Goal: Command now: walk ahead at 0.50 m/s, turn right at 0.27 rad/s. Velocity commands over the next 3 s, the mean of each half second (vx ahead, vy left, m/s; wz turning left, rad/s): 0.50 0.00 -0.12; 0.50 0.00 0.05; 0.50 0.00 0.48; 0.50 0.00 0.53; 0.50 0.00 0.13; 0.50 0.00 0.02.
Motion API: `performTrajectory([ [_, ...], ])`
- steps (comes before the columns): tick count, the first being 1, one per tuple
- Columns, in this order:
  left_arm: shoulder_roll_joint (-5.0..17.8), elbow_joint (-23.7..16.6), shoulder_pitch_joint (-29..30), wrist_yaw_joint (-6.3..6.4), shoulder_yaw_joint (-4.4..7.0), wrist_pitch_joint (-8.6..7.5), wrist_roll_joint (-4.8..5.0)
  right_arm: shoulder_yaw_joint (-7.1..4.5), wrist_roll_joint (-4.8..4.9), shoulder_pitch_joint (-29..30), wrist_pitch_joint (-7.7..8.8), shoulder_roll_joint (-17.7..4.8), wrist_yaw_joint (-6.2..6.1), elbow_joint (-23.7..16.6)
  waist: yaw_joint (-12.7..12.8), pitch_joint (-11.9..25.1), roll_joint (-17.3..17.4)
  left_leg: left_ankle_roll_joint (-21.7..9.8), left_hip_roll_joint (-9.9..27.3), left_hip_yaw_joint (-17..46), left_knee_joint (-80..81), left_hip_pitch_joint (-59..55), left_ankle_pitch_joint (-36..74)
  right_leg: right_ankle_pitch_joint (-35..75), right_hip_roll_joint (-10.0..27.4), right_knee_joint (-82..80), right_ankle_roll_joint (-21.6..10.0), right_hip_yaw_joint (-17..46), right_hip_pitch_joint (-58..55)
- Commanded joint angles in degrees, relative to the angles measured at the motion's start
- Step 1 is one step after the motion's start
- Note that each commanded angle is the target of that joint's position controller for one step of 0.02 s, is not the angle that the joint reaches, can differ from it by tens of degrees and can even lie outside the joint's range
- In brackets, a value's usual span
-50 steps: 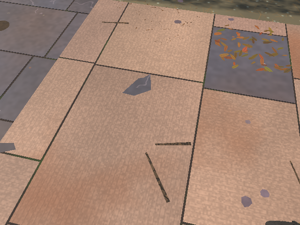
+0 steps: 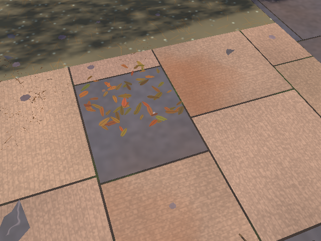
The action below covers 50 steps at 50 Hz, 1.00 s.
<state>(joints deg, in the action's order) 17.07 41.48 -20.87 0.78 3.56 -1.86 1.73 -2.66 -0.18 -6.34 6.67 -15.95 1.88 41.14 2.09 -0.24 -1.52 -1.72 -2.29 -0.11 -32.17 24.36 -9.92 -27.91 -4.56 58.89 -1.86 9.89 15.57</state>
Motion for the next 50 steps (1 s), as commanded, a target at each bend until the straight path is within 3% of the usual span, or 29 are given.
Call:
performTrajectory([
  [1,7.3,-6.3,5.1,0.0,1.19,-1.5,-0.61,-2.22,0.0,-9.6,-0.7,-7.3,-0.33,-0.4,-5.8,1.3,5.6,-10.8,19.4,29.5,17.7,-25.0,-15.7,4.9,5.8,13.4,0.3,-1.6,29.0],
  [2,6.5,-6.6,6.2,-0.19,1.29,-1.64,-1.17,-1.73,-0.39,-8.0,-0.74,-6.1,-0.48,-0.2,-4.4,-0.2,5.9,-10.4,17.5,25.3,18.8,-21.0,-10.4,7.6,7.8,9.7,0.2,-2.1,27.2],
  [4,4.4,-6.0,4.8,-0.6,0.95,-1.61,-1.03,-1.31,-0.41,-7.5,-0.54,-5.2,-0.62,0.2,-2.8,0.1,7.9,-10.2,14.9,19.9,20.8,-17.1,-2.9,10.0,9.4,5.3,0.5,-3.8,22.9],
  [7,2.4,-7.0,7.9,-0.7,0.09,-1.69,-1.49,-1.86,0.41,-9.2,-0.29,-7.6,-0.93,1.6,-3.2,-0.3,6.9,-11.7,15.0,14.9,23.0,-16.7,5.7,13.9,10.3,-2.9,1.6,-5.8,23.8],
  [11,0.7,-8.1,14.8,-1.39,-0.83,-2.45,-1.38,-2.13,1.01,-11.4,-1.04,-9.4,-1.27,3.2,-5.5,-1.0,6.0,-10.2,13.3,8.3,23.6,-16.9,10.2,25.6,9.6,-17.5,2.3,-7.8,20.6],
  [14,1.0,-9.1,19.6,-2.11,-0.88,-2.79,-0.79,-2.12,1.44,-14.7,-1.66,-10.1,-1.27,4.8,-7.3,-2.0,6.0,-9.4,13.7,6.8,22.9,-17.9,10.4,29.6,8.0,-23.9,2.4,-9.1,17.5],
  [17,1.9,-10.4,22.6,-2.91,-0.6,-3.11,-0.49,-2.26,1.72,-16.5,-2.58,-10.8,-1.38,6.2,-7.2,-3.0,6.5,-8.5,16.1,7.7,20.8,-22.3,12.1,26.4,7.2,-27.8,0.7,-9.1,17.1],
  [19,3.4,-10.0,20.2,-3.12,0.04,-3.33,-0.66,-2.57,1.81,-15.9,-3.23,-11.8,-1.68,6.5,-4.8,-1.7,7.0,-7.3,16.8,7.3,16.9,-24.4,19.8,23.4,6.0,-30.3,-1.1,-10.0,12.1],
  [20,4.8,-8.5,15.1,-2.9,0.91,-3.34,-1.02,-2.52,1.97,-15.0,-3.47,-11.9,-1.85,6.5,-1.6,1.2,6.5,-6.1,15.1,5.1,10.8,-23.8,28.5,23.7,4.6,-32.5,-2.4,-11.5,4.2],
  [21,7.6,-6.1,6.8,-2.38,2.3,-3.2,-1.35,-1.91,1.58,-15.1,-3.48,-10.5,-1.98,6.2,2.2,7.0,5.3,-4.5,12.3,2.6,0.4,-19.6,30.9,24.6,5.4,-32.2,-4.3,-10.7,-8.7],
  [22,12.3,-4.4,-4.1,-1.61,3.48,-2.77,-1.99,-0.37,-0.36,-14.9,-3.13,-6.8,-2.12,4.2,5.8,16.3,-3.0,-2.0,8.5,-0.3,-18.8,-7.4,13.0,27.1,17.9,-30.1,-8.5,3.5,-25.9],
  [23,14.9,-3.6,-4.7,-2.01,3.75,-2.5,-1.86,1.05,0.41,-21.2,-1.92,-1.9,-1.77,3.5,1.9,21.5,-17.4,0.5,-0.2,1.8,-34.8,12.5,-22.3,14.0,27.4,-37.5,-16.7,28.4,-38.7],
  [24,9.3,-3.9,-3.6,-2.13,2.37,-2.48,-1.17,-0.42,1.58,-17.0,-1.09,-8.4,-1.41,4.0,3.9,16.7,-9.8,0.1,3.1,6.5,-40.2,19.0,-22.5,6.7,25.6,-40.6,-14.9,28.4,-35.2],
  [25,7.7,-4.1,0.0,-2.06,1.63,-2.6,-1.01,-1.02,2.37,-12.0,-0.58,-10.0,-1.11,2.4,3.3,9.3,-7.1,-0.5,5.5,5.1,-39.9,21.3,-16.9,9.5,23.6,-41.7,-13.0,20.4,-28.2],
  [26,6.8,-4.3,3.3,-2.19,1.24,-2.67,-1.39,-0.89,1.89,-9.8,-0.53,-9.1,-1.29,2.3,1.6,5.8,-2.7,-0.1,7.7,4.0,-37.6,19.3,-12.0,15.6,21.1,-43.0,-12.1,14.9,-21.2],
  [27,5.5,-4.4,5.8,-2.4,0.9,-2.77,-1.75,-1.06,0.99,-9.0,-0.76,-8.5,-1.35,2.2,0.1,3.1,-1.9,0.5,9.0,3.9,-34.6,17.4,-8.9,20.5,19.2,-44.8,-11.9,11.0,-15.8],
  [28,4.8,-4.4,7.1,-2.43,0.69,-3.03,-2.2,-1.04,0.89,-10.1,-1.24,-7.7,-1.22,2.4,-1.7,2.7,-3.4,1.0,10.1,4.2,-33.2,14.1,-6.9,23.6,18.1,-46.4,-11.9,8.6,-12.1],
  [31,5.4,-2.8,7.3,-2.32,1.01,-4.06,-1.64,-0.64,0.61,-10.1,-2.7,-5.2,-1.42,2.5,-3.4,1.3,-2.9,2.7,10.4,3.5,-28.6,12.4,-3.7,29.1,17.1,-49.9,-12.9,3.3,-7.0],
  [34,6.7,-0.9,5.5,-1.66,1.4,-4.02,-1.62,-0.26,0.12,-4.1,-2.81,-4.3,-1.4,0.7,-2.1,-0.9,-1.3,3.6,10.4,3.2,-18.6,14.7,5.1,31.2,16.1,-51.4,-12.3,-0.8,-6.9],
  [38,8.3,1.5,1.8,-1.1,1.66,-3.49,-1.08,0.42,0.56,3.9,-2.0,-3.1,-0.48,-1.2,0.9,-2.6,-1.2,3.0,8.0,1.2,-5.1,11.1,15.4,29.7,14.7,-51.7,-10.2,-4.9,-7.4],
  [41,9.0,3.9,-1.3,-0.96,1.83,-2.81,-0.68,0.41,1.0,8.3,-1.64,-3.8,0.31,-3.0,2.2,-3.6,-1.3,1.9,7.1,1.5,-0.5,11.7,14.9,29.2,17.0,-49.9,-9.8,-4.3,-12.4],
  [44,9.7,5.3,-1.3,-0.5,2.29,-1.98,-0.72,0.19,1.17,8.5,-1.59,-4.8,1.24,-3.7,1.3,-3.0,-2.0,-0.7,6.3,1.1,1.6,11.8,9.2,34.1,19.5,-46.6,-8.1,-5.6,-19.1],
  [46,10.3,5.4,0.3,-0.12,2.5,-1.39,-0.97,-0.69,1.07,3.6,-1.74,-6.5,1.35,-2.8,-1.9,0.5,-3.0,-3.0,3.3,-1.5,2.5,3.5,5.5,49.6,18.7,-39.6,-6.2,-8.4,-20.7],
  [47,9.7,5.2,0.8,0.19,2.25,-0.95,-1.26,-1.99,0.9,-3.7,-1.91,-8.5,1.04,-0.7,-5.4,5.1,-2.2,-4.5,0.9,-3.1,3.3,-6.8,6.0,57.1,16.2,-30.0,-4.6,-11.2,-19.0],
  [48,8.3,3.8,0.1,0.78,1.48,-0.88,-2.34,-3.46,1.0,-12.6,-2.2,-12.1,0.52,1.1,-8.4,11.7,1.6,-7.0,5.8,4.4,1.6,-22.4,9.4,48.5,13.8,-15.4,-2.2,-14.0,-9.5],
  [49,2.1,2.0,-6.2,-0.03,-0.65,-2.13,-3.06,-4.85,0.9,-16.9,-2.5,-17.8,0.4,1.6,-5.8,18.3,15.5,-17.5,18.9,33.1,6.0,-43.5,-1.6,18.1,3.7,6.6,2.4,-14.2,15.5],
  [50,4.4,2.9,-3.8,-0.62,-0.34,-3.79,-2.43,-3.59,1.66,-17.8,-2.65,-13.1,0.55,1.5,-7.6,20.9,14.0,-18.7,21.2,45.3,14.0,-47.2,-9.5,-3.7,2.0,13.8,2.2,-5.3,24.3],
])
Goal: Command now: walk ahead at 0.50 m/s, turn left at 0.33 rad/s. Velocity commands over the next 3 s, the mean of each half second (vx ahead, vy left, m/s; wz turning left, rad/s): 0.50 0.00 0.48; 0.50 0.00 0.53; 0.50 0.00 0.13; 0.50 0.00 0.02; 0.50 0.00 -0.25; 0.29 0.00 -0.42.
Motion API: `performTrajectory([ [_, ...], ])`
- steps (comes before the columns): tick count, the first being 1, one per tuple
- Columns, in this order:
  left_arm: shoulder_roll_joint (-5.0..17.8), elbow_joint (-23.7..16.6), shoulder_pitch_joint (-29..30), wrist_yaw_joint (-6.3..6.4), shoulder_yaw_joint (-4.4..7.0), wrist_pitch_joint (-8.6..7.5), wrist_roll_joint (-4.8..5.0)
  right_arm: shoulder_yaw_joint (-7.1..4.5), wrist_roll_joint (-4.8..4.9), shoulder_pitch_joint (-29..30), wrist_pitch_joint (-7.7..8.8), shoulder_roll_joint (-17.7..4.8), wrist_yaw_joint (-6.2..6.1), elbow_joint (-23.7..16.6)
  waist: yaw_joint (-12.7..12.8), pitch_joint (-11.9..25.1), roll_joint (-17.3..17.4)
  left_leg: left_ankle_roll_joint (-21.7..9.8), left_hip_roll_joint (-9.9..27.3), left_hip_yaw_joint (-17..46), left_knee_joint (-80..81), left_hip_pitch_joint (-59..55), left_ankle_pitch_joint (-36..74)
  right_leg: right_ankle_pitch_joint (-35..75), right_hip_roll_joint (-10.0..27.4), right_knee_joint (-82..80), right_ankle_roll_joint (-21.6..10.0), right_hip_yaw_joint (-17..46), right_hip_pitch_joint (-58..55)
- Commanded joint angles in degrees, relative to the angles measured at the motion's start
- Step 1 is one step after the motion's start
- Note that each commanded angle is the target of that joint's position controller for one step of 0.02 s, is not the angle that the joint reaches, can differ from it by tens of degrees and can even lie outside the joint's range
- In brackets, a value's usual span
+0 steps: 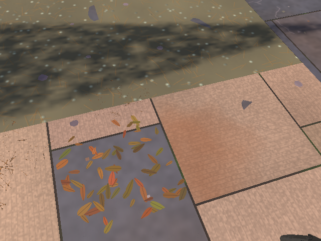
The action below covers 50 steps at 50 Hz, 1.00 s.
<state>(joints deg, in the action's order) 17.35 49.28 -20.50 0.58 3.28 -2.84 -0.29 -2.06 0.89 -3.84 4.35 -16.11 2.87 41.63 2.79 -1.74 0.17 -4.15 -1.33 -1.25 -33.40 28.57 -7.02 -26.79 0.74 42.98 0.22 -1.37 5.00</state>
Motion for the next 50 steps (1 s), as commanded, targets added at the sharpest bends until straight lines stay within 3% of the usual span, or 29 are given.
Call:
performTrajectory([
  [1,7.7,-6.8,1.0,-1.11,0.86,-4.01,1.57,-3.46,0.24,-17.0,-0.21,-11.0,-0.6,0.3,-8.3,14.5,9.2,-13.7,19.0,39.6,16.5,-45.4,-13.5,-1.6,-0.2,31.9,-0.9,7.6,39.7],
  [2,7.4,-7.7,4.8,-1.04,0.65,-4.67,1.88,-3.3,-0.22,-13.6,-0.17,-10.1,-0.79,-0.7,-7.3,9.4,4.1,-12.2,16.7,33.0,17.0,-37.3,-9.4,3.2,2.2,29.4,-1.5,6.6,39.2],
  [3,7.1,-8.1,6.7,-0.66,0.81,-4.83,0.81,-3.0,-0.51,-11.1,-0.22,-9.0,-0.87,-1.2,-5.7,5.5,1.2,-11.5,14.7,28.1,18.1,-29.8,-3.7,6.3,3.8,24.9,-1.3,6.0,37.2],
  [4,7.1,-8.2,6.3,-0.36,1.16,-4.47,-0.01,-2.52,-1.05,-9.5,-0.12,-7.6,-1.02,-1.8,-3.7,4.6,2.2,-10.9,13.0,25.1,19.4,-24.7,1.2,8.7,5.2,21.3,-0.9,6.4,33.3],
  [6,5.8,-8.4,5.3,-0.22,1.12,-3.42,-0.59,-2.61,-0.92,-8.7,-0.13,-7.3,-1.34,-2.5,-2.0,4.3,4.1,-11.7,11.4,22.6,21.4,-19.7,5.6,10.2,5.3,17.6,0.5,6.0,29.8],
  [10,3.9,-10.6,11.9,0.23,0.61,-2.6,-0.69,-3.54,-0.21,-11.9,-0.04,-9.6,-2.8,-1.7,-3.5,1.8,3.4,-10.9,9.2,18.2,22.8,-15.6,7.3,20.9,4.0,4.7,3.1,5.4,30.7],
  [13,2.5,-12.1,18.2,-0.37,0.1,-3.17,-0.25,-3.75,0.24,-14.5,-0.6,-10.0,-3.53,-0.9,-5.8,1.1,4.3,-8.6,7.1,16.5,21.8,-14.1,3.9,30.2,1.6,-6.7,3.5,5.3,26.7],
  [17,3.7,-13.9,23.5,-1.38,0.31,-4.04,0.64,-3.9,0.74,-18.2,-1.49,-9.9,-3.97,0.2,-7.3,0.8,4.5,-7.7,8.5,20.8,18.2,-17.4,0.8,31.0,-0.4,-13.6,3.0,6.3,23.5],
  [20,5.6,-13.7,21.7,-1.77,1.12,-4.76,0.85,-4.15,0.48,-17.9,-2.15,-10.0,-4.28,0.0,-5.4,1.3,6.5,-6.5,9.9,25.4,13.1,-21.2,2.1,24.4,-0.7,-16.6,1.2,6.8,19.5],
  [21,6.3,-12.7,18.2,-1.61,1.57,-4.99,0.83,-4.02,0.45,-17.1,-2.36,-9.3,-4.25,-0.3,-3.4,2.4,7.0,-5.6,9.0,25.5,10.4,-20.9,3.5,23.8,-0.8,-18.7,-0.1,5.9,14.6],
  [22,7.9,-11.4,12.6,-1.2,2.41,-5.21,0.3,-3.34,0.19,-16.7,-2.32,-7.4,-4.08,-0.8,-0.7,6.3,6.3,-4.0,6.1,23.7,3.9,-18.7,5.3,23.5,1.1,-19.5,-2.1,6.5,5.0],
  [23,11.0,-10.6,3.9,-0.68,3.28,-5.23,-0.46,-2.09,-0.69,-16.8,-2.1,-4.0,-3.85,-2.0,2.9,14.3,0.2,-1.9,2.4,18.7,-11.7,-11.6,-2.1,20.4,10.7,-18.1,-5.7,15.3,-9.8],
  [24,15.3,-8.5,-0.6,-0.81,4.41,-4.19,-0.67,-1.03,0.86,-24.6,-1.47,-0.8,-3.78,-3.8,-0.4,20.5,-18.5,1.7,-5.1,10.9,-29.1,8.6,-26.4,9.3,22.9,-22.2,-15.0,40.5,-26.7],
  [25,10.0,-9.0,0.4,-1.15,3.38,-3.87,0.59,-2.06,1.47,-24.1,-1.35,-6.9,-3.98,-2.5,0.6,16.6,-13.9,2.5,0.0,11.8,-37.0,15.9,-26.3,-1.9,23.7,-25.0,-14.6,45.1,-24.3],
  [26,6.4,-9.6,2.7,-0.98,2.41,-3.64,0.59,-3.04,1.18,-18.0,-1.63,-10.0,-3.96,-3.0,2.1,9.5,-8.2,2.9,1.9,11.2,-38.9,17.4,-20.7,-0.2,20.8,-25.9,-11.9,36.0,-17.6],
  [27,5.4,-9.7,5.6,-0.97,1.91,-3.37,0.06,-3.17,0.68,-15.2,-1.92,-9.5,-4.03,-3.5,1.2,5.6,-4.7,3.5,3.7,9.6,-38.2,15.6,-16.5,7.3,18.2,-26.9,-10.5,28.5,-11.1],
  [28,4.1,-9.3,7.4,-0.97,1.5,-3.17,-0.12,-3.32,0.16,-13.3,-2.01,-8.8,-3.84,-4.3,0.3,2.7,-4.7,3.8,5.1,9.3,-35.9,14.7,-13.7,13.1,16.1,-28.2,-10.1,23.5,-6.4],
  [29,3.5,-8.9,8.2,-0.86,1.19,-3.2,-0.49,-3.38,0.4,-13.2,-2.28,-7.7,-3.43,-4.6,-0.9,1.6,-6.1,3.8,6.5,9.0,-34.4,12.4,-12.0,16.6,14.5,-29.7,-9.4,19.1,-2.9],
  [31,3.6,-8.0,8.5,-0.9,1.4,-3.6,-0.18,-2.99,0.86,-13.1,-2.91,-5.2,-2.98,-5.3,-1.6,1.0,-7.1,4.2,7.5,7.3,-32.4,11.0,-10.5,20.6,13.4,-32.2,-10.0,13.8,0.0],
  [33,5.2,-7.0,8.2,-0.86,1.96,-3.91,0.05,-2.71,0.54,-11.1,-3.27,-4.1,-2.81,-6.8,-1.8,0.2,-5.7,4.8,8.1,7.0,-28.9,12.5,-7.8,24.8,14.0,-33.8,-11.0,10.1,0.6],
  [39,8.1,-5.0,7.0,-0.47,2.62,-3.14,0.32,-1.85,0.43,-2.8,-2.47,-2.7,-1.05,-9.4,0.7,-1.1,-3.4,4.2,7.3,3.3,-11.3,10.1,7.7,32.3,12.7,-34.4,-9.6,-1.6,-1.5],
  [42,9.6,-3.5,4.4,-0.39,3.0,-2.34,1.06,-1.7,0.59,1.9,-2.45,-2.7,-0.08,-11.5,1.9,-2.6,-3.1,2.8,6.5,1.0,-5.7,9.4,7.5,33.9,14.1,-33.5,-8.6,-4.3,-5.3],
  [44,10.4,-2.4,2.8,-0.51,3.23,-1.67,1.78,-1.85,0.44,3.4,-2.45,-3.0,0.29,-12.7,1.5,-2.9,-3.2,1.0,5.0,-0.1,-3.1,7.5,2.8,40.4,15.4,-31.2,-8.1,-5.1,-7.9],
  [46,12.3,-1.8,2.6,-0.36,3.63,-1.09,2.3,-2.88,-0.12,0.2,-2.59,-5.0,0.2,-12.6,-1.7,0.1,-5.0,-1.5,1.3,-2.7,-1.6,-0.1,-3.0,58.6,15.7,-23.9,-7.4,-6.6,-9.7],
  [47,12.6,-1.6,3.2,-0.23,3.54,-0.74,2.4,-4.1,-0.27,-6.5,-2.74,-7.0,-0.08,-10.8,-6.1,4.0,-4.7,-3.2,-0.9,-3.7,1.3,-9.8,-1.6,64.6,14.6,-15.3,-6.3,-8.2,-8.4],
  [48,11.0,-1.5,2.8,-0.03,2.77,-0.78,1.99,-5.74,-0.09,-15.6,-3.03,-10.0,-0.91,-8.0,-10.6,8.6,-3.3,-4.9,-1.6,-2.5,3.2,-25.0,2.2,60.8,12.5,-3.7,-4.5,-9.7,-0.8],
  [49,5.9,-3.5,1.0,-0.25,0.92,-1.33,-0.27,-6.97,-0.23,-22.8,-3.49,-15.5,-2.14,-6.5,-11.1,15.4,7.4,-9.8,11.6,17.2,2.5,-45.1,3.2,30.5,7.6,16.8,-1.7,-10.6,18.7],
  [50,3.3,-4.0,-2.5,-1.0,-0.49,-2.77,0.17,-6.37,0.12,-20.9,-2.86,-16.8,-1.87,-7.6,-7.2,24.8,14.8,-19.0,23.3,45.9,12.3,-52.9,-4.0,-6.9,-1.5,32.8,0.1,-0.8,31.8],
])
Over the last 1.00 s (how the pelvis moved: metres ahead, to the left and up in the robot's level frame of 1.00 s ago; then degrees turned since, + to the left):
0.54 -0.01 0.00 1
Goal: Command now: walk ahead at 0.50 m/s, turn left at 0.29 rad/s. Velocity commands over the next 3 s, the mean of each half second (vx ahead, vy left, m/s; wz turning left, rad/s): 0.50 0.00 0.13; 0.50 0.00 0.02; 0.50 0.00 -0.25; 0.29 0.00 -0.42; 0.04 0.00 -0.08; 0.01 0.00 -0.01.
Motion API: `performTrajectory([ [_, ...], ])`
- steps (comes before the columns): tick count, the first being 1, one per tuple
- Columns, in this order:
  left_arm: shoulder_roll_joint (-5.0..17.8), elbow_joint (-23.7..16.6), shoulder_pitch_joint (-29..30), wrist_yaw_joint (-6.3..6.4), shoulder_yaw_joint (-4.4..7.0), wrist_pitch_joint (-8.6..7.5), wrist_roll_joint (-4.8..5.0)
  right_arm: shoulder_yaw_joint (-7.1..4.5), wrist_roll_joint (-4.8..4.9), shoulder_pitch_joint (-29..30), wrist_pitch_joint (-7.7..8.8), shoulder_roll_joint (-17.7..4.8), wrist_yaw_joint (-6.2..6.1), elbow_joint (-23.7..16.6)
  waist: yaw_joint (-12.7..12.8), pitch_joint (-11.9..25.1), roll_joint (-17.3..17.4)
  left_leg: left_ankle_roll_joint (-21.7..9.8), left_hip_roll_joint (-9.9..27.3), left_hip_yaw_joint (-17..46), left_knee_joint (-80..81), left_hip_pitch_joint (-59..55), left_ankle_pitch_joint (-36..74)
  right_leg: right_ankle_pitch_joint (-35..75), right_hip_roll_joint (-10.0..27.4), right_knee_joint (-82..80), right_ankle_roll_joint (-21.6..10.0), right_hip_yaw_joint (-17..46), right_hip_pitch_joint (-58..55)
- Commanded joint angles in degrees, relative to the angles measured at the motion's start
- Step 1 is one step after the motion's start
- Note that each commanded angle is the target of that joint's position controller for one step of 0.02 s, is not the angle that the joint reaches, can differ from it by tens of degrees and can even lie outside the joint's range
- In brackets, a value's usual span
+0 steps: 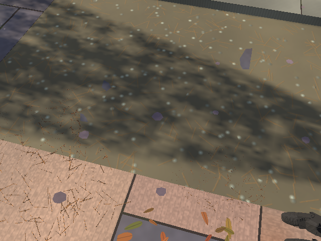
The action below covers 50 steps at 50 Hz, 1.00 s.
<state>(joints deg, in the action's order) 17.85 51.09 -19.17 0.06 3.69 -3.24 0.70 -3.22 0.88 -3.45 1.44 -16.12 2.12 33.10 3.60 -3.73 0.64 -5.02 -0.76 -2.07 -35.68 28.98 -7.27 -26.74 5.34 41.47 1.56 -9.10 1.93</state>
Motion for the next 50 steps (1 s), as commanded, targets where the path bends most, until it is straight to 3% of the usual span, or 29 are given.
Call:
performTrajectory([
  [1,8.6,-6.2,1.6,-1.13,0.74,-3.29,1.36,-3.8,-0.19,-20.1,0.69,-11.9,-0.55,0.9,-10.7,23.4,6.5,-15.4,21.4,41.9,16.9,-49.9,-6.7,-4.6,-2.9,37.2,-1.7,13.7,39.8],
  [2,8.2,-7.9,6.1,-1.33,0.55,-3.78,2.44,-3.23,-0.4,-17.6,1.21,-10.4,-0.44,1.4,-9.9,14.8,5.8,-13.1,18.8,32.4,17.4,-41.7,-4.0,-0.8,-0.8,35.2,-2.6,12.4,41.7],
  [3,7.1,-7.7,7.2,-0.85,0.35,-3.86,1.51,-2.74,-0.4,-14.0,1.6,-9.0,-0.37,1.8,-7.3,9.9,1.7,-11.0,16.1,26.0,18.3,-33.4,0.8,3.8,1.7,30.2,-2.7,12.0,40.0],
  [4,7.3,-7.2,6.8,-0.53,0.68,-3.45,0.41,-2.11,-0.76,-11.4,2.0,-6.9,-0.36,1.7,-5.4,7.8,2.4,-10.1,14.2,21.8,19.6,-27.6,6.3,6.5,3.1,26.4,-2.4,12.2,36.8],
  [6,5.8,-5.8,3.6,-0.61,0.56,-2.12,0.02,-1.85,-1.17,-9.6,2.69,-6.2,-0.48,1.7,-2.9,7.1,3.3,-10.4,12.9,18.6,23.2,-21.7,9.7,10.0,3.8,23.8,-1.5,12.3,32.0],
  [8,4.3,-5.8,4.1,-0.42,0.32,-1.13,-0.38,-2.04,-0.93,-10.0,3.47,-7.0,-0.69,2.9,-2.3,5.5,2.4,-11.0,12.6,15.4,25.7,-19.4,11.9,13.3,3.8,20.1,-0.1,12.0,32.7],
  [11,3.3,-7.4,9.7,-0.35,-0.03,-1.02,-0.89,-2.15,-0.92,-11.8,3.58,-7.7,-1.49,4.8,-3.7,2.9,1.9,-9.8,11.3,11.3,27.4,-19.9,12.4,23.0,3.6,10.2,1.2,11.9,36.3],
  [15,1.7,-9.1,17.2,-1.35,-0.87,-1.86,-0.33,-2.34,-0.49,-15.0,3.24,-8.9,-2.08,7.3,-6.7,0.7,2.4,-7.4,9.9,7.6,28.0,-20.2,7.8,34.3,0.8,-4.0,0.7,10.1,33.3],
  [20,2.9,-11.5,22.2,-2.82,-0.85,-2.44,-0.02,-2.83,0.15,-18.9,2.29,-9.9,-2.36,10.9,-7.7,-0.9,2.8,-6.5,14.2,9.3,24.1,-29.7,9.8,29.8,-0.7,-11.3,-2.1,10.8,35.3],
  [22,3.9,-11.3,20.2,-3.17,-0.51,-2.65,-0.09,-3.08,0.24,-18.6,1.71,-10.4,-2.69,11.7,-6.2,0.4,3.8,-5.3,15.2,9.6,21.0,-32.8,16.1,25.2,-1.8,-12.6,-3.7,10.0,32.3],
  [23,5.0,-10.5,17.1,-3.09,0.01,-2.74,-0.14,-3.17,0.19,-17.8,1.41,-10.8,-2.83,11.7,-4.3,2.5,4.7,-4.5,14.5,9.0,17.2,-33.3,24.7,23.1,-3.4,-13.1,-4.8,8.5,27.3],
  [24,6.8,-8.4,10.1,-2.72,1.14,-2.76,-0.3,-2.88,0.01,-17.0,1.03,-10.3,-2.95,11.7,-0.5,7.0,4.1,-3.2,11.9,6.9,8.7,-32.1,32.9,23.7,-5.4,-14.2,-6.4,6.5,17.4],
  [25,10.0,-6.2,0.6,-2.22,2.28,-2.69,-0.74,-1.83,-0.67,-17.6,0.87,-8.2,-3.17,11.0,3.2,14.9,1.6,-1.2,8.9,4.5,-5.1,-24.3,26.5,26.3,-0.4,-11.5,-9.3,11.4,1.1],
  [26,15.7,-5.1,-5.6,-1.97,3.77,-2.3,-1.19,-0.03,-0.82,-25.3,1.93,-2.4,-2.58,9.9,1.2,24.1,-11.8,3.7,-0.2,1.9,-28.2,-0.4,1.6,16.5,14.2,-13.3,-18.9,37.0,-22.4],
  [27,11.1,-4.3,-7.3,-2.21,2.56,-2.18,-0.08,-0.09,-0.37,-23.0,3.0,-3.9,-2.41,10.6,3.1,26.5,-14.5,3.9,-3.3,9.1,-36.2,8.8,-25.8,6.3,16.4,-23.2,-20.3,52.0,-25.3],
  [28,8.6,-4.9,-3.0,-2.08,1.56,-2.2,0.22,-1.33,1.18,-17.6,3.72,-8.4,-2.03,9.1,2.9,17.2,-10.4,3.0,0.5,10.0,-39.8,14.4,-23.1,0.9,15.0,-24.8,-17.1,45.0,-18.6],
  [29,7.1,-5.9,1.5,-1.87,1.09,-2.02,-0.19,-1.23,1.43,-13.5,4.02,-8.7,-2.1,8.0,1.6,11.2,-6.4,2.4,3.7,7.8,-37.7,14.4,-17.9,3.1,13.0,-25.9,-15.2,38.1,-10.1],
  [30,5.7,-6.3,4.8,-1.88,0.58,-1.95,-0.68,-1.32,0.57,-11.4,4.0,-8.3,-2.25,7.6,0.0,6.6,-4.2,2.6,5.7,6.7,-33.9,12.9,-14.1,8.1,11.1,-27.8,-14.9,32.9,-2.0],
  [31,4.2,-6.6,6.6,-1.91,0.08,-2.26,-1.31,-1.62,0.02,-12.2,3.56,-7.8,-2.38,7.9,-2.0,5.2,-5.4,2.7,7.6,7.1,-30.8,9.1,-11.1,12.8,9.2,-29.3,-14.2,29.3,3.2],
  [33,4.0,-6.3,7.5,-1.97,0.01,-2.71,-1.25,-1.33,-0.15,-15.0,2.5,-5.5,-2.45,9.2,-3.9,5.0,-6.3,3.6,8.3,6.5,-28.0,4.9,-8.9,18.4,7.4,-32.0,-14.6,24.7,7.8],
  [35,5.4,-5.4,6.8,-1.66,0.37,-3.1,-0.93,-1.11,-0.5,-13.4,1.96,-4.7,-2.68,8.7,-4.2,3.6,-5.4,4.9,8.9,5.8,-24.0,6.5,-5.5,23.5,7.2,-33.9,-15.6,21.1,9.1],
  [41,7.4,-3.0,2.3,-0.42,0.82,-2.31,-0.13,-0.09,-0.49,-1.8,2.95,-2.3,-1.88,6.2,-0.5,1.3,-3.8,6.2,7.1,3.2,-2.6,6.2,12.0,28.3,4.4,-35.0,-13.1,12.9,6.7],
  [45,8.1,-0.6,-1.9,-0.25,1.1,-1.18,0.37,0.1,0.13,4.2,3.51,-2.6,-0.69,4.3,1.5,-0.4,-3.8,5.2,5.6,3.0,4.1,6.9,12.1,27.9,7.2,-32.9,-12.9,13.6,0.2],
  [48,9.0,0.2,-1.9,0.17,1.62,-0.16,0.63,-0.27,0.07,4.2,3.89,-4.1,0.1,3.7,-0.1,0.1,-4.6,3.0,4.8,3.2,6.7,5.7,6.1,33.4,9.8,-28.8,-11.6,14.5,-5.3],
  [49,9.4,0.2,-1.1,0.3,1.8,0.11,0.64,-0.67,-0.01,1.9,3.97,-5.1,0.14,4.2,-1.7,1.5,-5.2,2.2,3.7,2.3,7.2,2.0,4.0,39.6,9.7,-26.0,-10.9,14.2,-6.1],
  [50,9.5,0.0,0.2,0.42,1.8,0.43,0.67,-1.51,-0.22,-3.4,4.03,-6.5,-0.02,5.8,-5.0,4.7,-5.2,0.9,1.9,0.5,8.7,-5.8,3.7,48.5,8.1,-19.7,-9.8,12.6,-5.5],
])
Over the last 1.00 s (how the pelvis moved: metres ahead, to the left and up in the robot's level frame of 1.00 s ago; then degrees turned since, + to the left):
0.51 0.12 0.00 33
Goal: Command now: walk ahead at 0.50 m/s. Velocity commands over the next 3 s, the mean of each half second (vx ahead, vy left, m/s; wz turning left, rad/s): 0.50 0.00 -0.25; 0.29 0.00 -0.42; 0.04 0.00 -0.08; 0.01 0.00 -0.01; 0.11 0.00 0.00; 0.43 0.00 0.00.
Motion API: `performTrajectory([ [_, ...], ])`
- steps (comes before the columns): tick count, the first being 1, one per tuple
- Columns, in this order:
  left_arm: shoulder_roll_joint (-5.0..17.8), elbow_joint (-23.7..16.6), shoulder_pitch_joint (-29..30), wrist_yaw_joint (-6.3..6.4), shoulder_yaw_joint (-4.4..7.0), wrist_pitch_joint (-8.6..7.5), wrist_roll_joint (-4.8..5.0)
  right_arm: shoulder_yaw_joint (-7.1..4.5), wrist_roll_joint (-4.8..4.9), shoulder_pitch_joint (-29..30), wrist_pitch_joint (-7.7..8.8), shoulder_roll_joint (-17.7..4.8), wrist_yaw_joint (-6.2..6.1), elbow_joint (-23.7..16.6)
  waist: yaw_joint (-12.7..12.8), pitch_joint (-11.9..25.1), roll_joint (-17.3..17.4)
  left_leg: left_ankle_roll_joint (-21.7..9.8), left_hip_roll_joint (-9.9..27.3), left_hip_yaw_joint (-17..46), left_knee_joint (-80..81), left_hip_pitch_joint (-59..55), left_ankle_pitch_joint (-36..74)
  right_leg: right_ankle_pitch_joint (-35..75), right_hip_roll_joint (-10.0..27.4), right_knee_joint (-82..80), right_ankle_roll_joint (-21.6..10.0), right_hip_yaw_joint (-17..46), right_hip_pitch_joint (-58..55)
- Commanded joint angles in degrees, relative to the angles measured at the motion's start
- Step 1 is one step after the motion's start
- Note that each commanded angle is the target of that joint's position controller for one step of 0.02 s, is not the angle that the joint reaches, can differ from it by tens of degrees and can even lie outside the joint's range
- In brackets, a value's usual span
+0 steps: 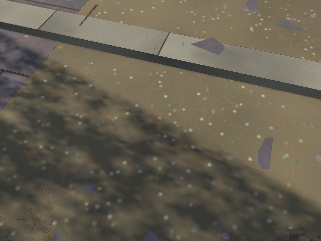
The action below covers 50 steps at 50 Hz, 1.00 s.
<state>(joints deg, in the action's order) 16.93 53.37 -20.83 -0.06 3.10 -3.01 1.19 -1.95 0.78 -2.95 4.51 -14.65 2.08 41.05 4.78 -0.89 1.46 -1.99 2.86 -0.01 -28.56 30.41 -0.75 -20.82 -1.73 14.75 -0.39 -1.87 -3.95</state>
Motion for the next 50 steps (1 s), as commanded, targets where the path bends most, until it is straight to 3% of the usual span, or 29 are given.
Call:
performTrajectory([
  [1,8.7,-2.6,1.8,0.63,1.72,0.42,-0.26,-4.22,-0.32,-13.0,0.87,-10.8,-0.49,0.6,-10.1,8.2,-4.6,-4.0,-1.5,-1.5,1.0,-20.9,-1.7,44.0,12.0,18.1,-6.2,3.1,4.7],
  [2,5.2,-4.1,0.4,0.72,0.25,0.29,-2.02,-5.29,-0.81,-22.7,0.5,-15.1,-1.13,2.2,-12.6,17.3,4.0,-7.7,10.1,12.2,-0.8,-38.1,-0.3,25.3,7.8,37.3,-4.0,0.3,16.8],
  [3,-0.6,-4.3,-6.6,0.08,-1.3,-1.08,-1.1,-5.57,-0.76,-23.2,0.37,-17.7,-0.63,3.3,-8.1,22.3,18.7,-16.6,19.7,39.2,7.6,-52.9,-14.3,-11.7,-2.5,53.5,-1.3,3.4,38.3],
  [4,6.4,-3.8,-2.0,-0.37,0.12,-2.23,0.21,-4.08,-0.06,-21.8,0.45,-11.6,-0.56,2.5,-10.6,18.2,10.4,-14.5,18.1,39.1,10.9,-50.2,-22.4,-12.5,1.2,58.7,-2.0,9.2,44.8],
  [5,8.5,-5.5,3.6,-0.7,0.77,-3.03,1.31,-3.38,-0.17,-17.6,0.59,-9.8,-0.76,2.0,-10.2,10.5,7.3,-12.3,16.3,30.7,12.0,-43.0,-20.1,-6.9,3.9,58.3,-2.9,7.8,47.5],
  [6,7.7,-5.7,5.9,-0.43,0.67,-3.17,1.2,-3.09,-0.66,-13.8,0.63,-9.0,-0.85,1.5,-8.6,6.6,2.4,-11.2,14.5,24.5,13.4,-35.6,-14.0,-1.8,6.6,56.1,-2.7,6.7,45.5],
  [7,7.2,-5.6,6.8,-0.29,0.93,-2.84,0.48,-2.7,-1.05,-11.3,0.81,-7.3,-0.81,1.3,-7.3,3.6,1.6,-10.7,12.7,19.7,15.2,-30.1,-8.8,1.6,8.2,52.9,-2.2,6.7,43.7],
  [9,5.2,-4.6,4.2,-0.27,0.92,-1.35,0.56,-2.42,-1.59,-9.9,1.59,-6.0,-0.81,1.9,-5.0,3.0,3.5,-10.1,11.2,13.7,18.5,-24.6,-4.0,5.0,9.7,50.4,-1.4,7.6,38.5],
  [12,3.4,-5.4,5.8,0.08,0.86,0.19,0.47,-2.89,-1.73,-10.4,2.39,-7.3,-1.22,3.7,-4.4,0.2,2.3,-10.3,11.0,6.8,21.4,-22.1,1.4,9.7,9.5,46.3,0.0,8.6,41.3],
  [15,3.0,-6.7,9.1,-0.24,0.98,0.05,0.03,-3.02,-1.86,-10.9,2.27,-8.0,-1.92,4.9,-5.1,-1.0,1.6,-9.0,9.8,0.5,22.4,-23.4,4.6,19.4,8.5,37.3,0.6,8.8,43.5],
  [18,1.7,-8.5,14.5,-1.19,0.41,-0.35,-0.25,-3.01,-1.53,-11.4,2.04,-8.7,-2.52,5.8,-7.1,-2.4,1.2,-7.4,8.6,-5.0,23.4,-23.6,5.3,27.1,7.6,27.4,0.3,4.6,40.8],
  [23,1.2,-13.1,21.6,-2.86,-0.04,-0.32,-0.16,-3.61,-0.5,-15.9,0.01,-10.1,-2.97,8.7,-9.3,-4.5,0.4,-6.6,12.4,-7.9,19.1,-35.4,12.7,22.7,6.5,20.5,-2.0,1.4,44.9],
  [26,3.2,-14.5,19.2,-3.81,1.03,-0.04,-0.09,-4.27,-0.12,-14.2,-1.58,-12.1,-3.73,8.2,-6.3,-1.2,3.0,-4.8,13.2,-10.2,9.7,-39.2,36.3,13.8,2.6,20.2,-4.8,-3.0,38.7],
  [27,4.7,-13.9,14.8,-3.82,1.94,0.18,-0.04,-4.46,-0.14,-13.5,-2.16,-12.7,-4.11,7.9,-3.6,1.7,4.0,-4.1,12.9,-10.9,2.8,-38.9,44.3,11.1,0.4,20.7,-6.1,-4.5,32.8],
  [28,7.2,-12.1,6.6,-3.45,3.49,0.25,0.13,-4.41,-0.03,-12.4,-2.63,-12.9,-4.42,7.4,1.0,5.8,3.3,-2.5,11.1,-12.1,-8.1,-35.1,45.0,13.2,-1.8,17.5,-8.1,-4.7,21.4],
  [29,11.8,-10.1,-3.0,-2.33,5.49,0.7,0.12,-3.87,-0.57,-12.6,-2.31,-12.0,-4.67,6.4,5.1,11.3,-1.6,-0.2,8.6,-12.1,-24.6,-22.4,30.4,13.9,2.5,15.2,-11.3,4.7,3.8],
  [30,17.1,-10.1,-2.9,-1.65,6.35,0.69,0.66,-1.16,-2.52,-18.1,-0.56,-3.0,-3.39,3.8,-1.5,15.4,-16.1,3.7,-4.0,-8.5,-44.9,4.6,-25.5,7.2,17.2,11.4,-21.9,36.2,-15.8],
  [31,13.8,-11.9,-3.3,-1.65,5.14,0.1,-0.16,-1.49,-0.58,-13.7,2.01,-6.6,-2.39,3.1,1.6,21.9,-10.9,3.3,-6.3,4.5,-52.9,11.7,-34.2,9.2,21.5,4.1,-25.1,49.8,-20.0],
  [32,11.0,-12.3,-0.3,-1.55,4.32,-0.46,-0.88,-2.17,1.32,-8.4,3.41,-9.2,-1.82,1.3,2.2,14.8,-8.0,2.2,-2.9,6.2,-52.3,15.2,-29.8,20.2,19.7,4.2,-22.0,39.7,-15.1],
  [33,9.2,-13.2,3.5,-1.48,3.88,-0.79,-0.7,-2.03,0.92,-7.3,3.96,-9.0,-2.05,1.1,-0.3,9.9,-3.3,1.9,-0.5,5.6,-47.8,13.1,-25.6,31.8,16.9,5.3,-19.8,30.8,-6.4],
  [34,7.7,-14.0,7.1,-1.37,3.54,-0.69,-0.48,-2.52,-0.57,-7.0,3.72,-9.4,-2.6,1.7,-2.6,6.4,-0.5,2.5,1.2,4.8,-43.3,10.0,-23.6,39.7,14.7,5.3,-18.0,24.9,1.6],
  [35,6.3,-14.9,9.1,-1.03,3.03,-0.44,-0.83,-3.04,-1.24,-7.7,2.86,-10.2,-2.85,1.7,-4.5,5.4,-0.8,3.1,2.1,4.8,-41.2,5.7,-22.5,44.3,13.3,4.4,-17.3,21.6,7.6],
  [37,7.1,-15.7,10.0,-0.58,3.2,-0.13,-1.13,-2.91,-1.53,-9.4,1.04,-8.4,-3.07,1.2,-6.4,4.9,-1.8,4.8,1.8,3.9,-35.9,2.1,-21.1,50.3,11.7,3.4,-17.1,18.8,14.0],
  [40,8.7,-15.3,9.4,0.52,3.6,0.53,-0.89,-2.05,-1.57,-8.6,-0.27,-5.9,-3.43,0.9,-6.3,6.0,-4.1,6.5,-0.1,1.8,-24.0,-0.3,-13.1,54.2,8.8,3.9,-15.1,12.8,17.5],
  [43,7.8,-14.4,8.0,1.47,3.17,1.82,-0.44,-1.54,-1.25,-4.4,-0.28,-5.3,-2.77,0.3,-3.9,8.0,-6.5,6.5,-1.6,1.4,-13.3,-4.6,-0.6,48.6,6.6,5.1,-11.7,10.4,17.3],
  [46,7.1,-13.2,6.7,1.65,2.6,2.36,-0.92,-1.71,-1.09,-1.1,-0.17,-6.3,-2.03,-0.5,-2.3,7.1,-6.9,5.6,-1.8,2.5,-7.7,-5.2,1.7,41.9,8.5,6.6,-10.9,13.3,14.4],
  [48,6.6,-12.6,6.9,1.55,2.24,2.36,-1.2,-2.17,-1.55,-0.6,0.18,-7.6,-1.75,-0.8,-2.5,6.0,-7.0,4.0,-1.8,3.2,-4.9,-5.0,-1.5,40.5,10.2,9.5,-10.7,16.1,12.0],
  [50,5.5,-12.2,8.3,1.59,1.61,2.25,-0.96,-2.46,-2.16,-3.4,0.89,-7.8,-1.6,0.1,-4.9,5.5,-6.9,1.5,-1.8,2.5,2.6,-9.8,2.5,37.5,9.4,13.8,-9.0,17.3,11.6],
])
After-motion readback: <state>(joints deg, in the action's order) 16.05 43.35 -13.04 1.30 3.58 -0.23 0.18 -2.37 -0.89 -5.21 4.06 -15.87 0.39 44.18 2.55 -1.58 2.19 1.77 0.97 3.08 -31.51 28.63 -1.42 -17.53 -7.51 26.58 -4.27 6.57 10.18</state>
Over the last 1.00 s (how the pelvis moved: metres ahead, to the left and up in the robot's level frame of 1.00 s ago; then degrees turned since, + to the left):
0.57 -0.01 0.01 2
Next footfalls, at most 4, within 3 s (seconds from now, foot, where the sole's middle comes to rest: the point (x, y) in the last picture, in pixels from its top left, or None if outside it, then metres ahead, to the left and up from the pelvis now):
0.02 left None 0.19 0.12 -0.77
0.58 right None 0.47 -0.13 -0.77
1.02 left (182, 186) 0.71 -0.01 -0.77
1.28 right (229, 233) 0.52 -0.20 -0.77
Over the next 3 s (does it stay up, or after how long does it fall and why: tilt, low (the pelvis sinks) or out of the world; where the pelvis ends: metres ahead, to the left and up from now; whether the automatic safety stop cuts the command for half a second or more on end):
stays up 0.84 -0.22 -0.02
